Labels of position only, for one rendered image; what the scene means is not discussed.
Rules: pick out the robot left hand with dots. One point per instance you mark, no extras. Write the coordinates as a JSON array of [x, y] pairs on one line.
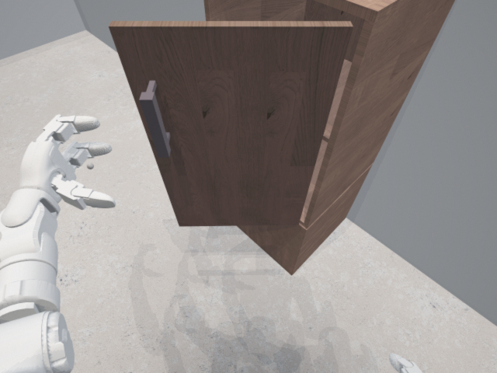
[[42, 163]]

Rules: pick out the cupboard door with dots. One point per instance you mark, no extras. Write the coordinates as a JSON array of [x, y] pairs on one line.
[[246, 104]]

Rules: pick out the handle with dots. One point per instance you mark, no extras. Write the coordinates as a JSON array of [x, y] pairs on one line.
[[153, 117]]

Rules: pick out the left robot upper arm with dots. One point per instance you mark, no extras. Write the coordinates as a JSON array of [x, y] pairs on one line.
[[38, 343]]

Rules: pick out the left robot forearm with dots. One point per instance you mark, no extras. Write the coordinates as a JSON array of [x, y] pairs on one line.
[[28, 255]]

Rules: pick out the robot right hand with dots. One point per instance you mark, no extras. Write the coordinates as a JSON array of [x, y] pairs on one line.
[[402, 365]]

